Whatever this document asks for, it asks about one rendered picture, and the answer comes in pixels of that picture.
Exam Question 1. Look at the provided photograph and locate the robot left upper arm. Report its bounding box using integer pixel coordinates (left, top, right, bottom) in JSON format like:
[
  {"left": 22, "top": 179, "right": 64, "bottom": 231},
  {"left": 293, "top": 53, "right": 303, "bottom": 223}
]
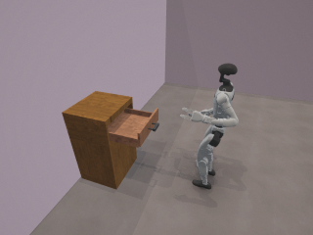
[{"left": 216, "top": 92, "right": 239, "bottom": 127}]

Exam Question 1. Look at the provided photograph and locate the left robot forearm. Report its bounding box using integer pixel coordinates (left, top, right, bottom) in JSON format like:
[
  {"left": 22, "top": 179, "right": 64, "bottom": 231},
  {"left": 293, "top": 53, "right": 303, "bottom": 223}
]
[{"left": 201, "top": 115, "right": 238, "bottom": 127}]

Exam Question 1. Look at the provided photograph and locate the drawer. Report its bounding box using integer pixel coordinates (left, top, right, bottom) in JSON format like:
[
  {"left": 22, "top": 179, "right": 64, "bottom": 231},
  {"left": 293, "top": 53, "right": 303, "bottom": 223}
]
[{"left": 108, "top": 108, "right": 158, "bottom": 148}]

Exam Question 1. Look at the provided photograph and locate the left robot hand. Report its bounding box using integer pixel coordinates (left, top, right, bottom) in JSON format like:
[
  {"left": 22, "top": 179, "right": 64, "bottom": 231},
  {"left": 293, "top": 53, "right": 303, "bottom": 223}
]
[{"left": 180, "top": 108, "right": 203, "bottom": 122}]

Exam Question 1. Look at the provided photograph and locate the handle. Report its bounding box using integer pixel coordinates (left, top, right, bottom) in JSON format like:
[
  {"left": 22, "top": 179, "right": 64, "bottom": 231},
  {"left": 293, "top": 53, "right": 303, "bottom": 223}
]
[{"left": 148, "top": 122, "right": 159, "bottom": 132}]

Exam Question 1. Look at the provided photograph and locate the robot right thigh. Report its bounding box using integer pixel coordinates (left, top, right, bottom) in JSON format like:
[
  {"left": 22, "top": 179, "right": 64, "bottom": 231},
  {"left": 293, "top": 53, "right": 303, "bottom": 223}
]
[{"left": 203, "top": 125, "right": 213, "bottom": 154}]

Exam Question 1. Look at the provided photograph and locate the left robot shin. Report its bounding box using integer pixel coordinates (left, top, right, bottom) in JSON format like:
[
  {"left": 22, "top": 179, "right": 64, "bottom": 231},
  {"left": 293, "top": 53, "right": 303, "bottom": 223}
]
[{"left": 196, "top": 160, "right": 208, "bottom": 185}]

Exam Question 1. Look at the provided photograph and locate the cabinet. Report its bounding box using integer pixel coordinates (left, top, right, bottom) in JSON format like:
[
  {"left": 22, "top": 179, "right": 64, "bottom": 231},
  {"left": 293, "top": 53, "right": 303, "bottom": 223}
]
[{"left": 62, "top": 91, "right": 137, "bottom": 190}]

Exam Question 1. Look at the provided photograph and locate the right robot hand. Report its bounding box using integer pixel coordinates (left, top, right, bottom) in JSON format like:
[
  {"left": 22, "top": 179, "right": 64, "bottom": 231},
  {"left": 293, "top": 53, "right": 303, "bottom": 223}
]
[{"left": 200, "top": 109, "right": 210, "bottom": 117}]

